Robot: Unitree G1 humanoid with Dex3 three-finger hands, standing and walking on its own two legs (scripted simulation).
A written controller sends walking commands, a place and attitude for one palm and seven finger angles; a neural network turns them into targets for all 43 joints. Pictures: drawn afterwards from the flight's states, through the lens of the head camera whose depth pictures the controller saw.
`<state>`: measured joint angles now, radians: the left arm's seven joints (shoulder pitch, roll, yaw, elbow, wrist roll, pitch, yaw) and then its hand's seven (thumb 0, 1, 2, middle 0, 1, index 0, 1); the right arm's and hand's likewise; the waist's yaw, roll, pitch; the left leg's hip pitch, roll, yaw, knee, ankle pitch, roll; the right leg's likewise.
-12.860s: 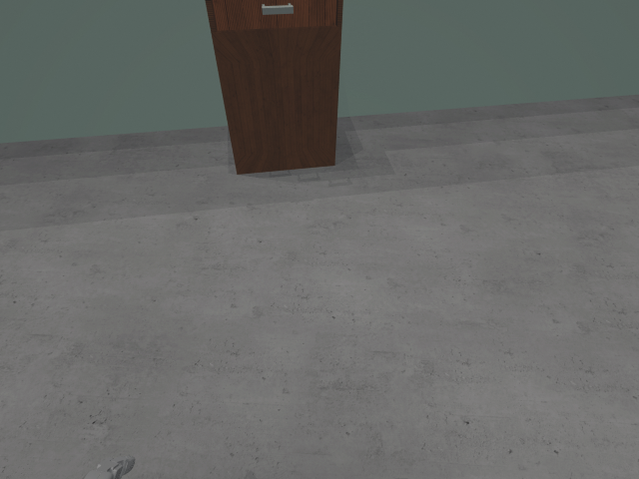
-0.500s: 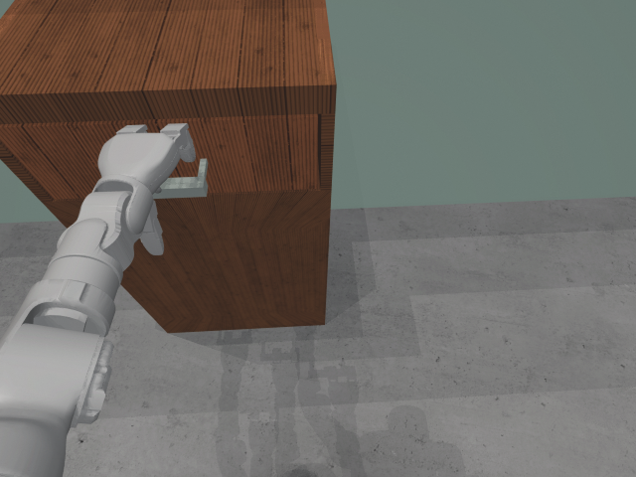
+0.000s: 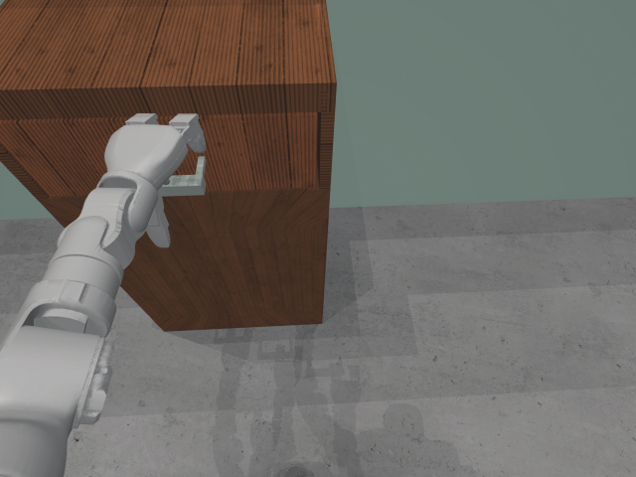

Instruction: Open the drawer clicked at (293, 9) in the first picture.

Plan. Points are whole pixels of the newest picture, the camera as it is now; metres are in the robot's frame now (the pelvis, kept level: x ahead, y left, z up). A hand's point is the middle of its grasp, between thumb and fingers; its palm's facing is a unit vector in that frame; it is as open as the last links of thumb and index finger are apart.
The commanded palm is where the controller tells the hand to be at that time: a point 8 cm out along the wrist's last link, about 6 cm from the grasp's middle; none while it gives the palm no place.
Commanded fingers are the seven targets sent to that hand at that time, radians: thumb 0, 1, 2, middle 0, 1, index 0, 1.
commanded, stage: move the hooked fingers above the handle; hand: left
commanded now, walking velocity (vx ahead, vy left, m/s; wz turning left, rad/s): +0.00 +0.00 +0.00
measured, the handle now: (167, 175) +0.54 +0.22 +0.01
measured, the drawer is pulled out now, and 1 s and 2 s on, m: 0.00 0.00 0.00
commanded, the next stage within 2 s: lower the fingers behind the handle in 1.90 s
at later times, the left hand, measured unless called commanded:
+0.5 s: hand (153, 183) +0.48 +0.21 +0.07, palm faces -0.03 -0.02 -1.00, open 13.8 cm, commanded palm +0.47 +0.23 +0.13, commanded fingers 0.00 -0.50 0.30 -0.30 -1.20 -0.30 -1.20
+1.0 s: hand (158, 180) +0.49 +0.21 +0.06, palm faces -0.03 -0.04 -1.00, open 13.8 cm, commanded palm +0.47 +0.23 +0.13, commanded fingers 0.00 -0.50 0.30 -0.30 -1.20 -0.30 -1.20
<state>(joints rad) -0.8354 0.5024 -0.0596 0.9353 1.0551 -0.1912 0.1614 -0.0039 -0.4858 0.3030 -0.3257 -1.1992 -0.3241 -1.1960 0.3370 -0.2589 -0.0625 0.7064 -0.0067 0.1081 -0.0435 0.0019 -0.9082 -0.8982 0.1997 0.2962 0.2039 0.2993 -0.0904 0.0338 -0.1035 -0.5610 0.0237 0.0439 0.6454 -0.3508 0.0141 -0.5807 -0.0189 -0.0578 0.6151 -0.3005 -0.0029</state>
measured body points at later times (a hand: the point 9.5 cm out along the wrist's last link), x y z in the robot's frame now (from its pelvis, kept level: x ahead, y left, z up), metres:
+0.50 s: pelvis -0.01 +0.00 +0.00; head +0.08 +0.00 +0.44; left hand +0.48 +0.21 +0.12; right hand +0.00 -0.28 -0.13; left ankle -0.03 +0.11 -0.72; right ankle -0.01 -0.12 -0.72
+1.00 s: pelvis +0.00 +0.00 +0.00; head +0.09 -0.01 +0.44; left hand +0.49 +0.21 +0.11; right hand +0.00 -0.27 -0.13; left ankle -0.03 +0.11 -0.72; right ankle -0.01 -0.12 -0.72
